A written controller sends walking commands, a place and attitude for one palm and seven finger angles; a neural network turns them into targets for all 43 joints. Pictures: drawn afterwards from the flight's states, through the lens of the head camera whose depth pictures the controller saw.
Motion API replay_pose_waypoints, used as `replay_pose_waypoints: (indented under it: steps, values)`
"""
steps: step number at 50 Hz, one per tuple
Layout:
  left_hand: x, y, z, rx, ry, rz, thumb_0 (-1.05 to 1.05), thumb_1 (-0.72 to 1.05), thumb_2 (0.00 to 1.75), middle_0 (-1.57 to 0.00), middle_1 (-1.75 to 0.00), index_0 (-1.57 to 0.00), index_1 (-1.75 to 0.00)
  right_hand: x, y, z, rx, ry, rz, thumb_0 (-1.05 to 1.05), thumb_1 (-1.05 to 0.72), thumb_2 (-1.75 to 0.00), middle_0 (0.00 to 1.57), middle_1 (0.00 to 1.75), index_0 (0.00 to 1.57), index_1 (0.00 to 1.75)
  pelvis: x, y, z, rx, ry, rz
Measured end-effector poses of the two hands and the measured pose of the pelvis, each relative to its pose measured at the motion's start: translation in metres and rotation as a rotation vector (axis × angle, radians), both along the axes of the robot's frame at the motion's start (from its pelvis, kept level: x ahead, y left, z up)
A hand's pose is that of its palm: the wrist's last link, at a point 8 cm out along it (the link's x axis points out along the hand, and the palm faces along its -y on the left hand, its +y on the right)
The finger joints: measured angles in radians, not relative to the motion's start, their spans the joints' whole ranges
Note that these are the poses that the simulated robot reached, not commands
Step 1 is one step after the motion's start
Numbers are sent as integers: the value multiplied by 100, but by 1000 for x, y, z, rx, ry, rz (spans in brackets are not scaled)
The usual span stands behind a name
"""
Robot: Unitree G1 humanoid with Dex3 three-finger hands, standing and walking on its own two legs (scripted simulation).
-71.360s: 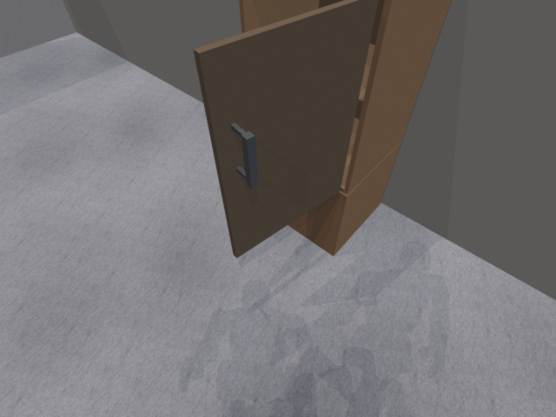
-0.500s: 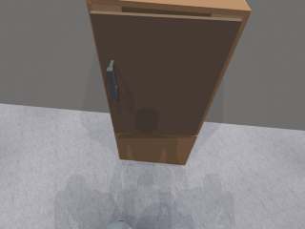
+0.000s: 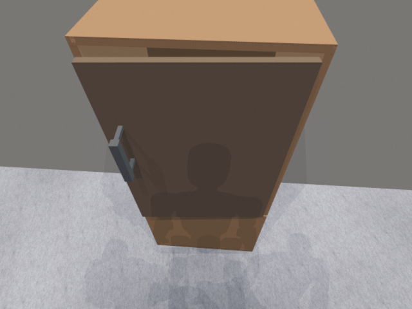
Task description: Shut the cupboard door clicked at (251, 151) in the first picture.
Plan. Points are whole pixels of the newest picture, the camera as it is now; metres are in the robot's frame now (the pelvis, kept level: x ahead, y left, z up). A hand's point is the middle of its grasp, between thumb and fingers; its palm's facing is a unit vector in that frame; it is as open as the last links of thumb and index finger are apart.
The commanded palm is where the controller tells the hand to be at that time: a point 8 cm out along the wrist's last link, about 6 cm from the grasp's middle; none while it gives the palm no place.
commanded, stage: come to a stop and stand still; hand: left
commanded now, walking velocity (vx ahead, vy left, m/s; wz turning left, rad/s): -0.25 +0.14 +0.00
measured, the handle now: (124, 155) +0.43 +0.20 +0.04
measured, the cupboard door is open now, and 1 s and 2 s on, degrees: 4 4 4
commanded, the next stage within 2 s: look again from close up in 1.26 s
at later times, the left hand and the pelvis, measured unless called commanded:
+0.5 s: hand out of the picture +0.02 +0.25 -0.17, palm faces +0.04 -0.98 -0.21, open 7.4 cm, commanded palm none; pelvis -0.02 +0.04 +0.01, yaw -1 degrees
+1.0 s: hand out of the picture -0.02 +0.16 -0.17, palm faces +0.01 -0.98 -0.19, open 7.3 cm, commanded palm none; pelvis -0.03 -0.01 +0.01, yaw -1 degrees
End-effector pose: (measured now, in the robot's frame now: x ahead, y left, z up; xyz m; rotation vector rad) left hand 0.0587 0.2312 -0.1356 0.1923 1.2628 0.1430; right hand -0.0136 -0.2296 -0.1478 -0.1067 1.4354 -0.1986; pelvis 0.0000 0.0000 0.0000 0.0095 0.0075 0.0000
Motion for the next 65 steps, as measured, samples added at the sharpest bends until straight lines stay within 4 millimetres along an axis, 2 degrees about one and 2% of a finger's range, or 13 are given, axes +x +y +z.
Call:
replay_pose_waypoints:
  steps: [3, 6, 11, 17, 21, 25, 35, 41, 46, 50, 54, 65]
  values:
    - [9, -1, 0, -9, -15, 22, 0, 91, 90, -20, -30, -21, -30, 14, -2, 5, -23, 6, 20, 1, -92, -89, 20, 29, 19, 30, 1, 5, 2, 3, 5, 9]
    - [9, 10, -1, -12, -23, 49, 0, 91, 90, -20, -30, -21, -30, 34, -1, 11, -54, -19, 49, 1, -91, -89, 20, 29, 19, 30, -2, 14, 4, 3, 5, 18]
    - [-1, 41, -19, -21, 0, 73, 0, 91, 90, -20, -30, -21, -30, 67, 11, 16, -108, -137, 91, 1, -91, -90, 20, 29, 19, 30, -4, 37, -7, -29, 1, 21]
    - [-22, 67, -17, -8, 63, 84, 0, 91, 90, -20, -30, -20, -30, 79, 38, 32, -115, -199, 126, 1, -91, -89, 20, 29, 19, 30, -6, 46, 2, -33, -4, 5]
    - [-38, 70, -11, -11, 93, 83, 0, 91, 90, -20, -30, -20, -30, 73, 50, 35, -93, -202, 120, 1, -91, -89, 20, 29, 20, 30, -10, 47, 8, -43, -2, -6]
    - [-48, 64, -7, -16, 119, 64, 0, 91, 90, -20, -30, -20, -30, 57, 43, 34, -92, -191, 83, 0, -92, -89, 20, 30, 20, 30, -16, 44, 10, -46, -4, -18]
    - [-56, 13, -5, -15, 78, 17, 0, 90, 90, -20, -30, -20, -30, -15, 7, 7, -34, -49, 0, 1, -92, -89, 20, 30, 20, 30, -33, 13, 2, -5, -17, -15]
    - [-67, -5, -2, -16, 100, 15, 1, 93, 90, -20, -30, -21, -30, -49, 3, 6, 0, 20, -21, 1, -91, -89, 20, 29, 19, 30, -31, -2, 6, -4, -27, -14]
    - [-75, -16, -2, -24, 123, 26, 1, 93, 90, -20, -30, -21, -30, -65, 5, 7, 18, 67, -28, 1, -91, -89, 20, 29, 19, 30, -30, -9, 7, -5, -32, -17]
    - [-82, -24, -3, -33, 144, 38, 1, 93, 90, -20, -30, -20, -30, -67, 7, 7, 28, 84, -28, 1, -91, -89, 20, 29, 19, 30, -28, -13, 7, -6, -32, -16]
    - [-88, -31, -5, -47, 164, 50, 1, 92, 90, -20, -30, -20, -30, -61, 8, 7, 31, 80, -24, 1, -91, -89, 20, 29, 19, 30, -25, -15, 8, -6, -30, -15]
    - [-92, -41, -8, -77, 190, 70, 1, 91, 90, -20, -30, -20, -30, -20, 7, 7, 11, 7, 4, 1, -91, -89, 20, 29, 19, 30, -15, -13, 7, -5, -27, -17]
